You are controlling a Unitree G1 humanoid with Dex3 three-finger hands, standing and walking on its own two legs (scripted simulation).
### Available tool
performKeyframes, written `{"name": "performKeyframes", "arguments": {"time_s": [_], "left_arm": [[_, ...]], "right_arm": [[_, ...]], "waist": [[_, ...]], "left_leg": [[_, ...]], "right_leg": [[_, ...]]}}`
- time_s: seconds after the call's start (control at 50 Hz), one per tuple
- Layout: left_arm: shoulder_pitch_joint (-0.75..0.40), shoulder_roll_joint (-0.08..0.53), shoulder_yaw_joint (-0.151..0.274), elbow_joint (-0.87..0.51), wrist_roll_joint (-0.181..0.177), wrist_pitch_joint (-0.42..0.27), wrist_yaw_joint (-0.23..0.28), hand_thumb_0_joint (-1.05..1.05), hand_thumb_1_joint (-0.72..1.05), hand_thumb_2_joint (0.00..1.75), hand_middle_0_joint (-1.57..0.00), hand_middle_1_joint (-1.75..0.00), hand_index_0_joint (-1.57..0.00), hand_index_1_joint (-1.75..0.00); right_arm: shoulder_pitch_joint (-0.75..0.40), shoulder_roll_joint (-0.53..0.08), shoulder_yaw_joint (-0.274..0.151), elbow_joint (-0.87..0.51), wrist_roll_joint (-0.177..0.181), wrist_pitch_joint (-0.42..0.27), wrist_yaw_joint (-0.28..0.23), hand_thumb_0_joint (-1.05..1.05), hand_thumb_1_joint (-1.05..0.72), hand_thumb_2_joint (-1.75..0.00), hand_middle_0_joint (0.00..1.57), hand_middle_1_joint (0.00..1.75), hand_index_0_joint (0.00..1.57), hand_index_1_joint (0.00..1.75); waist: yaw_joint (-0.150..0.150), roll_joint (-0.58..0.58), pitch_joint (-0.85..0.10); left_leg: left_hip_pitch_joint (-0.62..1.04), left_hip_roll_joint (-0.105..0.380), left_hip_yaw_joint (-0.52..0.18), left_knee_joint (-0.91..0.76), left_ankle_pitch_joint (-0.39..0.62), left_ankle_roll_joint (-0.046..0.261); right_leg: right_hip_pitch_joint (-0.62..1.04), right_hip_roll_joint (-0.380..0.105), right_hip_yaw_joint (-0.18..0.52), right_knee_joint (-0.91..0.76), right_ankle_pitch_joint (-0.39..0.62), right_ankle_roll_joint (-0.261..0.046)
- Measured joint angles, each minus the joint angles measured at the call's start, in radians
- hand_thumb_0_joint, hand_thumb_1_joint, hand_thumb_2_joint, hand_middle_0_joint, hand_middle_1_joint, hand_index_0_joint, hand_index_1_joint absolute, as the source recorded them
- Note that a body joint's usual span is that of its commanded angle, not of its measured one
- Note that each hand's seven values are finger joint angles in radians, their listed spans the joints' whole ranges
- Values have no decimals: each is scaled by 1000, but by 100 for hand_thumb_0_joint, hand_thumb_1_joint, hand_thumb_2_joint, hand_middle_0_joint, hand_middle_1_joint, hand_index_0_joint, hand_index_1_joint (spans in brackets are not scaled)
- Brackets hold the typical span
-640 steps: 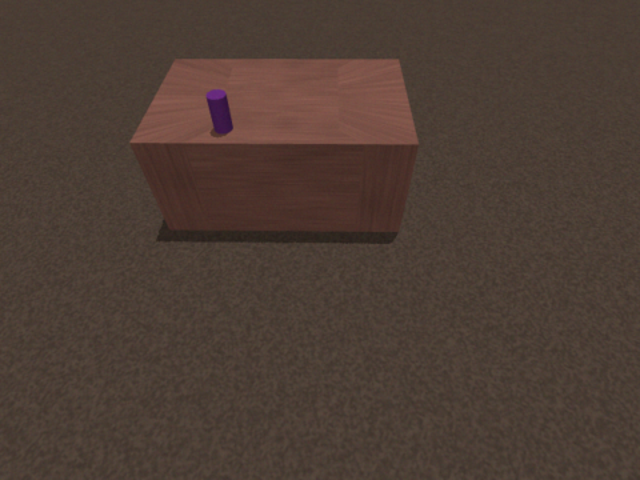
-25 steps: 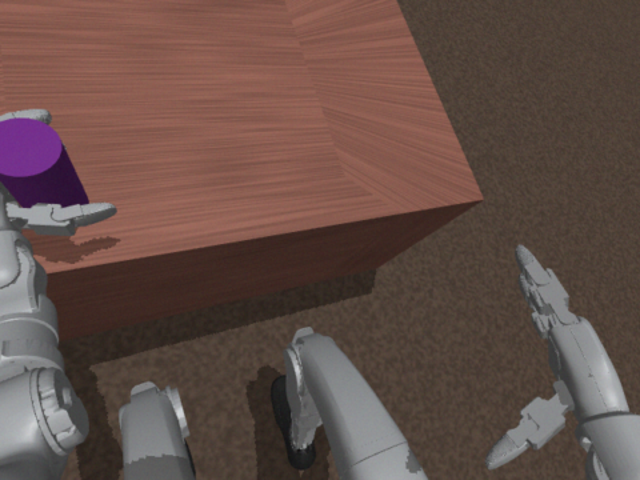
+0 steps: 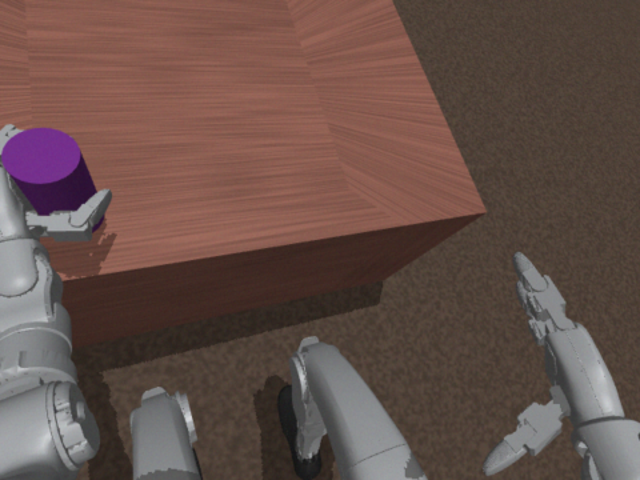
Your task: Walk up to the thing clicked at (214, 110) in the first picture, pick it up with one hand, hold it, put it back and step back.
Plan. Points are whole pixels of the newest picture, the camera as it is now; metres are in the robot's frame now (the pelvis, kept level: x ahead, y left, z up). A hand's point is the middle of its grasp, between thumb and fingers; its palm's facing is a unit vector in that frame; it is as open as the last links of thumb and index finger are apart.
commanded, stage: settle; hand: left
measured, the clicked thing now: (61, 188) +0.50 +0.18 -0.04
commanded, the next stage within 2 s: lift in 0.60 s
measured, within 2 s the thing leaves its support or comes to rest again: neither
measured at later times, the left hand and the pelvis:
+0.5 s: hand (53, 166) +0.50 +0.17 +0.01, palm faces +0.13 -0.99 +0.00, open 9.3 cm; pelvis +0.00 +0.00 +0.03, yaw +0 degrees
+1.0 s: hand (46, 153) +0.49 +0.17 +0.04, palm faces +0.11 -0.99 +0.01, open 9.3 cm; pelvis +0.01 +0.00 +0.05, yaw +1 degrees
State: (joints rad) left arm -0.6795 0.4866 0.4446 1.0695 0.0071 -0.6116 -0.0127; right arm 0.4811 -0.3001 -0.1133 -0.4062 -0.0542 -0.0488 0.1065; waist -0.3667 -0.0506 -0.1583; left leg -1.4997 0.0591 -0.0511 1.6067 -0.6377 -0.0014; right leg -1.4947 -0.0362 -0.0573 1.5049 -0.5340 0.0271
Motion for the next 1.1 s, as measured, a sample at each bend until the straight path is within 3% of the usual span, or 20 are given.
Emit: {"name": "performKeyframes", "arguments": {"time_s": [0.24, 0.8, 1.1], "left_arm": [[-30, -18, -13, 51, -10, 20, 6, 0, -33, 116, -75, -107, -77, -108], [-46, -29, -21, 66, -28, 22, -14, 0, -37, 120, -76, -109, -78, -110], [74, -117, -60, -75, -59, 60, -29, 0, -37, 120, -76, -109, -78, -110]], "right_arm": [[-15, 4, 17, 56, 1, 17, -11, -1, 51, -6, 6, 5, 6, 6], [-31, 15, 45, 119, -7, 26, -23, -1, 52, -6, 6, 5, 6, 5], [-15, 27, 33, 170, 5, 38, -42, -1, 51, -6, 6, 5, 6, 5]], "waist": [[30, 17, 2], [53, 16, 15], [108, 23, 16]], "left_leg": [[86, 0, 14, -74, 18, 4], [178, 2, 21, -158, 43, -3], [295, 2, 30, -242, 58, -7]], "right_leg": [[82, 1, 9, -70, 17, 4], [167, 5, 12, -143, 36, -3], [279, 6, 17, -218, 48, -5]]}}
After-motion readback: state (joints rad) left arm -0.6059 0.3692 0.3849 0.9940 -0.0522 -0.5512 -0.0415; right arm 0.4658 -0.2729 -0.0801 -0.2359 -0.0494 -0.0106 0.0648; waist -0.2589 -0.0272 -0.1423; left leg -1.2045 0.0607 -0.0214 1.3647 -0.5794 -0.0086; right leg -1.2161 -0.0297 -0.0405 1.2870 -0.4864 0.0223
